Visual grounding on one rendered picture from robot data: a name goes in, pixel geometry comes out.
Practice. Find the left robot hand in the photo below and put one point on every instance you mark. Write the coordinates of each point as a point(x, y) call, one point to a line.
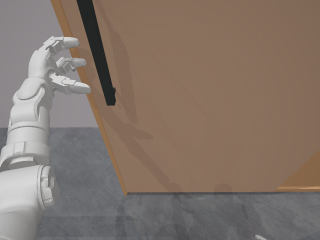
point(42, 65)

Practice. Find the left robot upper arm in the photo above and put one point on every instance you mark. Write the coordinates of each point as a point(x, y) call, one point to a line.
point(25, 196)

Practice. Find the robot left forearm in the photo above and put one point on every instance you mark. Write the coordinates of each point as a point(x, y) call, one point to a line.
point(28, 132)

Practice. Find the wardrobe door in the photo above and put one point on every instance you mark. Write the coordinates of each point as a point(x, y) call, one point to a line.
point(308, 175)
point(211, 95)

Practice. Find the handle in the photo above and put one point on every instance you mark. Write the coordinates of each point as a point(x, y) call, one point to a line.
point(88, 15)

